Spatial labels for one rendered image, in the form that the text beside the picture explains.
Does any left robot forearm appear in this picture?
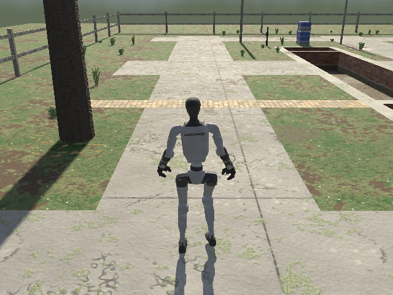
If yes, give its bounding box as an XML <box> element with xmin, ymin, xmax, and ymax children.
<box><xmin>159</xmin><ymin>149</ymin><xmax>170</xmax><ymax>168</ymax></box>

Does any right robot hand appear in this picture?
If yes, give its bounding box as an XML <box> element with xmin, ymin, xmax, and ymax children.
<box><xmin>222</xmin><ymin>166</ymin><xmax>236</xmax><ymax>180</ymax></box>

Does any right robot thigh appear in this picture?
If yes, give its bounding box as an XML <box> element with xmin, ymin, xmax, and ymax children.
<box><xmin>202</xmin><ymin>170</ymin><xmax>217</xmax><ymax>207</ymax></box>

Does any left robot thigh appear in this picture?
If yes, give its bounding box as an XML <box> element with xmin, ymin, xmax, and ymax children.
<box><xmin>176</xmin><ymin>172</ymin><xmax>189</xmax><ymax>215</ymax></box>

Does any right robot upper arm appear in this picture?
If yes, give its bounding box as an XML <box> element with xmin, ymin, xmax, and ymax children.
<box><xmin>207</xmin><ymin>123</ymin><xmax>226</xmax><ymax>156</ymax></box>

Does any left robot hand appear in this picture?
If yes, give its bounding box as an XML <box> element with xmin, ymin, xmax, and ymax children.
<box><xmin>157</xmin><ymin>165</ymin><xmax>171</xmax><ymax>178</ymax></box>

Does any right robot forearm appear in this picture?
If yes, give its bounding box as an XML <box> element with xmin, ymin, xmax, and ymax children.
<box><xmin>220</xmin><ymin>147</ymin><xmax>233</xmax><ymax>170</ymax></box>

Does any robot thigh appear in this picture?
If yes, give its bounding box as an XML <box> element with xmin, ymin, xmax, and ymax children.
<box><xmin>176</xmin><ymin>172</ymin><xmax>189</xmax><ymax>215</ymax></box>
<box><xmin>202</xmin><ymin>170</ymin><xmax>217</xmax><ymax>207</ymax></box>

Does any left robot upper arm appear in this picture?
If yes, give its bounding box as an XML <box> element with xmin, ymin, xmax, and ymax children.
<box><xmin>165</xmin><ymin>125</ymin><xmax>182</xmax><ymax>159</ymax></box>

